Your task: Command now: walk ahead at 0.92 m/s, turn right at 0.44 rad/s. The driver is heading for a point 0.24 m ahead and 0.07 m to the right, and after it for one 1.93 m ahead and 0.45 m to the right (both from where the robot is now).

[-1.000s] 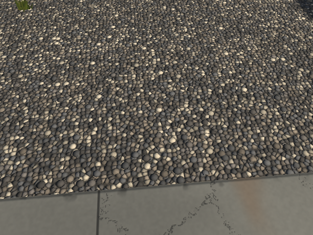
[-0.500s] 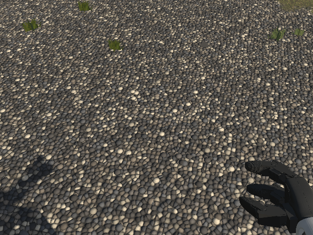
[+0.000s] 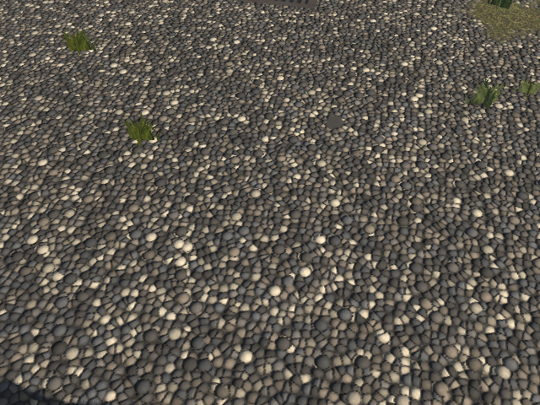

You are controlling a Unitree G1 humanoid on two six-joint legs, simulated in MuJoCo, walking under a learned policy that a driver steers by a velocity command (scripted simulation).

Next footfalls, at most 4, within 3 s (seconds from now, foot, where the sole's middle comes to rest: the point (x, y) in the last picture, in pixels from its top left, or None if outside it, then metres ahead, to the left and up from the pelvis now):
0.18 left None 0.40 0.13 -0.75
0.60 right None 0.40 -0.12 -0.75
0.94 left None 0.47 0.09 -0.75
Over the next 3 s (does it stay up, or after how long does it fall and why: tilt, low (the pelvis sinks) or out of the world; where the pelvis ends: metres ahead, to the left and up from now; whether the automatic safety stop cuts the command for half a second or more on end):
stays up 0.46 -0.05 0.03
